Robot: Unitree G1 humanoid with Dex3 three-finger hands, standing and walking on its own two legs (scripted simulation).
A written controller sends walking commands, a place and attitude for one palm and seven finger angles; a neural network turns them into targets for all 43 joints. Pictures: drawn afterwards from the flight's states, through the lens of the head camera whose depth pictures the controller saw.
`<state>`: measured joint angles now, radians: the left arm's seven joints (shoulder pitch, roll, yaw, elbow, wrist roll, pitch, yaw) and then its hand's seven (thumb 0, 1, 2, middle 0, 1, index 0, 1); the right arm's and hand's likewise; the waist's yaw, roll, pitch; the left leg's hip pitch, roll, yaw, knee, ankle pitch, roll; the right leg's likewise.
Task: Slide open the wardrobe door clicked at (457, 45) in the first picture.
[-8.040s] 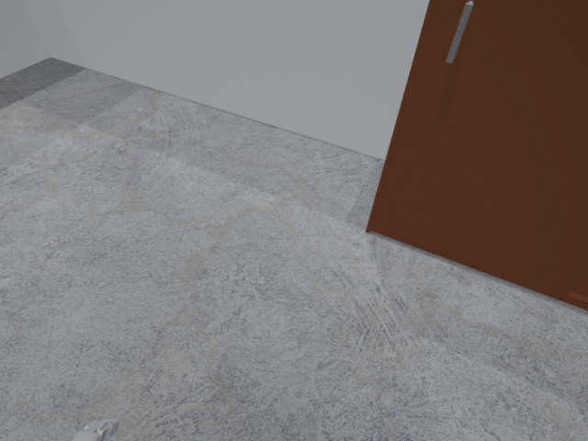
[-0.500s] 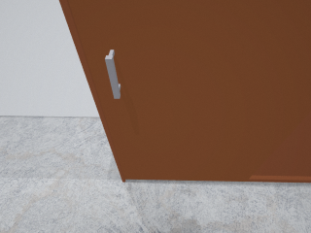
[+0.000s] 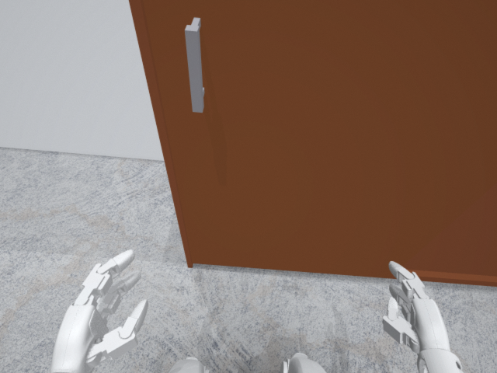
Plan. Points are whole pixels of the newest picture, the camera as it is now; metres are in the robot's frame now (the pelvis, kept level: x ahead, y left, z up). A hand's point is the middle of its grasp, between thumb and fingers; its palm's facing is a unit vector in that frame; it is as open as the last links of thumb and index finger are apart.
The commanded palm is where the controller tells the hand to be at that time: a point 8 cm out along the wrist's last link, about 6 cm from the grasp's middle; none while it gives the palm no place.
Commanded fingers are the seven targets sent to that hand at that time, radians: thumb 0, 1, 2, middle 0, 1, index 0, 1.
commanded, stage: raise the hand with hooked fingers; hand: left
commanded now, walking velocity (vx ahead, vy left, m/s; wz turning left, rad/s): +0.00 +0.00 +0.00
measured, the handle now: (197, 67) +0.54 +0.15 +0.20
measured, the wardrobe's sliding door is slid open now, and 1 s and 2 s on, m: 0.00 0.00 0.00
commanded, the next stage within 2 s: move the hooked fingers beside the handle in 1.66 s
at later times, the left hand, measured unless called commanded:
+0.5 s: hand (76, 250) +0.23 +0.24 +0.12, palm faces +0.18 -0.98 -0.09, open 11.7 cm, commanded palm +0.20 +0.28 +0.13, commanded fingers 0.00 -0.22 0.42 -0.28 -1.02 -0.28 -1.02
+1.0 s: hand (52, 184) +0.28 +0.27 +0.18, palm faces +0.14 -0.99 -0.08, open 13.9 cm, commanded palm +0.25 +0.32 +0.20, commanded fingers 0.00 -0.50 0.30 -0.30 -1.20 -0.30 -1.20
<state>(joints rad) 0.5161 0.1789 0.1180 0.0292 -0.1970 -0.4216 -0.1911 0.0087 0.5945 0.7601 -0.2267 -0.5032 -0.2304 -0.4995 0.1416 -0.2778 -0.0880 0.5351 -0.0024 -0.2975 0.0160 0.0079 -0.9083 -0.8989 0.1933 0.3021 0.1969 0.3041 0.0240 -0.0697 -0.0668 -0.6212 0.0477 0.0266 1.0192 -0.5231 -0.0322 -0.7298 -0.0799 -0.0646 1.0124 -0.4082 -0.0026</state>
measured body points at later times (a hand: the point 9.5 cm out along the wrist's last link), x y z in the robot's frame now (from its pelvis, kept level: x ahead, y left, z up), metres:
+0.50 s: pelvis +0.01 +0.01 +0.02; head +0.05 +0.01 +0.47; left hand +0.22 +0.29 +0.13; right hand +0.16 -0.23 -0.06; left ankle +0.00 +0.14 -0.67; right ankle +0.06 -0.12 -0.67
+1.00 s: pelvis +0.04 +0.00 +0.05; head +0.04 -0.01 +0.50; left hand +0.27 +0.32 +0.19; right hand +0.25 -0.22 -0.02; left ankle +0.00 +0.14 -0.67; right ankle +0.06 -0.12 -0.67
